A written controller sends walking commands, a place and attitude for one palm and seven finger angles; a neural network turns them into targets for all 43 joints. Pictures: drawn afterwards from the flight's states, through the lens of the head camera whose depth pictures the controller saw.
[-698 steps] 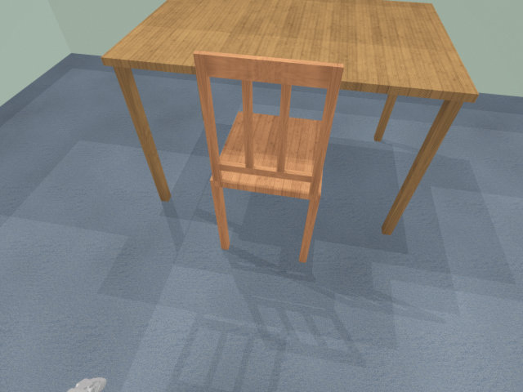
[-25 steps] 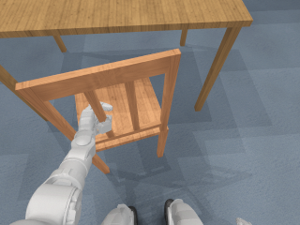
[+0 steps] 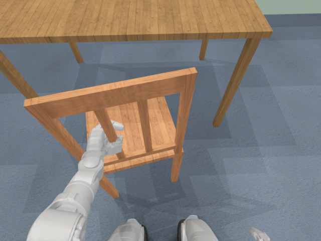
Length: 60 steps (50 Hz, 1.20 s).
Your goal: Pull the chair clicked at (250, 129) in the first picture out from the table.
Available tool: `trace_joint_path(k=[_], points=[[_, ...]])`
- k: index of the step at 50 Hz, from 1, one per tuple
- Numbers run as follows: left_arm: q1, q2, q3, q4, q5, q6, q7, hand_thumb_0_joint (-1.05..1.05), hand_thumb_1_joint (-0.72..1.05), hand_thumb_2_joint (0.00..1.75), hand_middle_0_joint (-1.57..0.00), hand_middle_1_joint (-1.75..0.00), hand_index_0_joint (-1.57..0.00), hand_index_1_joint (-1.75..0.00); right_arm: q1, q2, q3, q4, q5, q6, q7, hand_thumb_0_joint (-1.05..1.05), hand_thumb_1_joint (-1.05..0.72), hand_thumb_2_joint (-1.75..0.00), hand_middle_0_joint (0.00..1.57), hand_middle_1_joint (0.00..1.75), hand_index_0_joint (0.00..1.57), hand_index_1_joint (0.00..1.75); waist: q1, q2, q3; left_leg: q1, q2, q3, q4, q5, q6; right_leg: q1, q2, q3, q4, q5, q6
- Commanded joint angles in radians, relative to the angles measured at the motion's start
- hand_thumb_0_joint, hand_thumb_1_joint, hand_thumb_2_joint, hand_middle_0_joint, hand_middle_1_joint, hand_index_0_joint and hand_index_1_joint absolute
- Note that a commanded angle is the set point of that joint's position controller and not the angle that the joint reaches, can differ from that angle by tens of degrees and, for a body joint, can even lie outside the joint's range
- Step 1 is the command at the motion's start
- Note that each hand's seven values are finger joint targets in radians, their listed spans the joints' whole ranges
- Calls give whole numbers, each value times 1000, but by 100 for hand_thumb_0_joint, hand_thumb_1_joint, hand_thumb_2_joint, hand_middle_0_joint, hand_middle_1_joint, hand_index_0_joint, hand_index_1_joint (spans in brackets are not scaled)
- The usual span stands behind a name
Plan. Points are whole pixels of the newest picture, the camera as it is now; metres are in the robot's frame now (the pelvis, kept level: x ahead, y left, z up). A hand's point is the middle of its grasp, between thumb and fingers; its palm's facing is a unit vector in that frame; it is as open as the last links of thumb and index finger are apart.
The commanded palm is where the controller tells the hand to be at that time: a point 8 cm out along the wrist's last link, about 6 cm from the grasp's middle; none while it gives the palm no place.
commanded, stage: step backward, pulling the chair out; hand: left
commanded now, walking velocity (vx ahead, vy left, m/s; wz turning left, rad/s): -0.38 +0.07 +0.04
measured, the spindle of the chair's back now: (112, 137) +0.40 +0.15 -0.05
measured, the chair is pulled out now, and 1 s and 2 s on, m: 0.20 0.25 0.32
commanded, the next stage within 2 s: none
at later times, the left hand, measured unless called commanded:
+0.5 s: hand (117, 145) +0.36 +0.13 -0.05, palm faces +0.04 -0.98 -0.20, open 5.6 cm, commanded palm +0.37 +0.18 -0.04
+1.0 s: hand (111, 160) +0.32 +0.14 -0.04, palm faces +0.02 -0.98 -0.20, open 5.6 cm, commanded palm +0.33 +0.19 -0.04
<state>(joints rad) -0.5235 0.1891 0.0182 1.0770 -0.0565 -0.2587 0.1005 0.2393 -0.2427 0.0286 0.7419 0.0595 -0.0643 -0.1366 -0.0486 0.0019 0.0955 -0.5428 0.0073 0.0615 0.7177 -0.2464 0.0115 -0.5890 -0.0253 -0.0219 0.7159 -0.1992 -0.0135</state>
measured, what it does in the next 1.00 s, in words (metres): steps on the spot: left foot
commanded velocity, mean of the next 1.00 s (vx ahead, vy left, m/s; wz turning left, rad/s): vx -0.38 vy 0.01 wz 0.01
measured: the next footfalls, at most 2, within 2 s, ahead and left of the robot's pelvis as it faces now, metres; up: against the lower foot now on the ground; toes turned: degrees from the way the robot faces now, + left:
left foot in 0.62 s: +0.02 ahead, +0.16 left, +0.00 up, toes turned +3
left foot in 1.82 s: -0.06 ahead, +0.15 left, +0.00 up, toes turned +2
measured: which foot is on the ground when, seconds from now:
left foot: down 0.00-0.44, up 0.46-0.60, down 0.62-1.00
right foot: down 0.00-1.00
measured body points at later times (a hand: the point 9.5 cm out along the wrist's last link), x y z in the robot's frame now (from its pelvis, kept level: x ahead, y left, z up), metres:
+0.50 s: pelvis -0.01 +0.00 +0.00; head +0.07 -0.02 +0.44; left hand +0.36 +0.18 -0.03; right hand +0.08 -0.26 -0.13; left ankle +0.04 +0.12 -0.69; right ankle +0.10 -0.11 -0.71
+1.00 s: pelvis -0.07 +0.01 +0.00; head +0.02 +0.00 +0.44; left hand +0.31 +0.19 -0.03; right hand +0.02 -0.25 -0.13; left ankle -0.03 +0.16 -0.71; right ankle +0.07 -0.11 -0.71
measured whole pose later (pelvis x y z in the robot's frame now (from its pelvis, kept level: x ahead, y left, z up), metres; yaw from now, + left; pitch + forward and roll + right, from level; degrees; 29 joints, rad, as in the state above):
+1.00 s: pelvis -0.07 +0.01 +0.00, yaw +1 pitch +3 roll +2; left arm -0.60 0.20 0.05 1.12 -0.05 -0.21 0.10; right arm 0.20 -0.23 0.02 0.79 0.05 -0.06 -0.12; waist -0.08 -0.01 0.14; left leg -0.47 0.02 0.02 0.72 -0.35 -0.03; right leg -0.58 -0.06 -0.02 0.62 -0.10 0.00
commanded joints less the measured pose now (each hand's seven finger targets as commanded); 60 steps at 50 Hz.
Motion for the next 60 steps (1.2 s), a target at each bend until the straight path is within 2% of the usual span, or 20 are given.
trace_joint_path(k=[1,4,9,13,16,18,21,22,24,27,29,31,34,38,42,45,48,51,55,60], points=[[-360,230,26,-177,38,-76,30,0,90,90,-50,-145,-50,-145,82,-148,-63,-59,1,-31,-13,0,-90,-90,20,30,20,30,-1,-101,-434,169,40,-119,-33,-149,-19,183,-224,277,-289,-83,-61],[-358,223,22,-163,40,-70,32,0,90,90,-50,-145,-50,-145,78,-151,-60,-39,2,-32,-10,0,-90,-90,20,30,20,30,-3,-103,-454,224,33,-111,-52,-93,-26,224,-248,251,-300,34,-62],[-401,171,-9,-189,33,-79,26,0,90,90,-50,-145,-50,-145,16,-159,-45,-65,3,-29,-20,0,-90,-90,20,30,20,30,13,100,-413,155,198,-228,-284,10,39,233,-66,64,-55,-102,13],[-413,165,0,-223,38,-75,20,0,90,90,-50,-145,-50,-145,22,-148,-49,-61,-11,-26,-21,0,-90,-90,20,30,20,30,18,150,-452,213,235,-238,-226,293,58,254,-48,56,26,20,9],[-417,174,1,-216,41,-65,14,0,90,90,-50,-145,-50,-145,4,-144,-53,-66,-12,-18,-20,0,-90,-90,20,30,20,30,24,155,-404,78,227,-216,-225,132,47,315,-67,81,34,-15,-8],[-397,199,17,-213,39,-57,17,0,90,90,-50,-145,-50,-145,7,-143,-55,-69,-5,-19,-22,0,-90,-90,20,30,20,30,24,69,-389,19,185,-190,-180,-14,34,333,-103,141,-17,-17,-26],[-364,237,23,-179,31,-50,26,0,90,90,-50,-145,-50,-145,60,-137,-64,-51,0,-26,-12,0,-90,-90,20,30,20,30,9,-157,-422,132,1,-103,98,-267,-40,202,-317,405,-364,-158,-106],[-332,255,37,-161,29,-39,28,0,90,90,-50,-145,-50,-145,52,-143,-68,-48,-2,-27,-8,0,-90,-90,20,30,20,30,23,-187,-431,131,-30,-110,212,-296,-50,237,-366,441,-420,-124,-136],[-354,229,38,-175,32,-18,22,0,90,90,-50,-145,-50,-145,27,-133,-51,-41,-4,-33,6,0,-90,-90,20,30,20,30,29,-171,-455,70,-17,-162,277,-335,-51,388,-397,388,-357,182,-170],[-381,218,35,-189,27,10,20,0,90,90,-50,-145,-50,-145,19,-144,-35,-21,-4,-25,3,0,-90,-90,20,30,20,30,7,-107,-457,149,1,-145,45,-272,-52,439,-338,227,-256,465,-109],[-387,191,15,-195,21,29,17,0,90,90,-50,-145,-50,-145,42,-153,-38,-3,-2,-17,-6,0,-90,-90,20,30,20,30,-1,-101,-469,220,16,-108,-203,-89,-50,450,-281,156,-201,466,-47],[-423,170,3,-239,25,27,12,0,90,90,-50,-145,-50,-145,34,-177,-59,-32,-5,-8,-17,0,-90,-90,20,30,20,30,15,-11,-476,243,122,-164,-247,185,-8,416,-152,78,-146,358,20],[-522,101,-52,-296,25,4,2,0,90,90,-50,-145,-50,-145,-11,-157,-52,-77,-16,1,-14,0,-90,-90,20,30,20,30,21,216,-431,165,221,-181,-306,188,31,366,-71,12,17,41,35],[-483,133,-6,-223,42,-16,4,0,90,90,-50,-145,-50,-145,30,-152,-73,-48,-18,0,-9,0,-90,-90,20,30,20,30,14,78,-425,213,225,-178,-173,414,15,346,-78,42,-13,245,12],[-446,204,31,-184,47,-33,3,0,90,90,-50,-145,-50,-145,46,-152,-84,-28,-13,5,-11,0,-90,-90,20,30,20,30,2,36,-495,180,145,-118,-92,173,-35,363,-161,120,-76,379,-23],[-440,234,43,-162,42,-37,6,0,90,90,-50,-145,-50,-145,49,-139,-75,-22,-6,-12,-9,0,-90,-90,20,30,20,30,4,-77,-471,188,57,-88,-44,-158,-40,267,-220,202,-260,68,-29],[-420,257,57,-150,39,-31,15,0,90,90,-50,-145,-50,-145,54,-140,-61,-14,-4,-28,-9,0,-90,-90,20,30,20,30,9,-132,-442,234,22,-73,-38,-235,-32,215,-235,192,-372,-154,-22],[-431,244,56,-166,45,-40,17,0,90,90,-50,-145,-50,-145,43,-148,-51,-23,-6,-36,-10,0,-90,-90,20,30,20,30,10,-64,-447,216,56,-101,-148,-194,-16,239,-184,138,-322,-155,10],[-428,199,24,-212,36,-45,20,0,90,90,-50,-145,-50,-145,12,-162,-55,-74,2,-39,-14,0,-90,-90,20,30,20,30,27,74,-399,64,173,-162,-278,-192,28,307,-84,74,-110,-207,23],[-425,204,25,-223,45,-37,16,0,90,90,-50,-145,-50,-145,25,-154,-66,-67,-6,-27,-19,0,-90,-90,20,30,20,30,17,98,-407,57,177,-141,-197,38,24,366,-101,95,-27,58,7]])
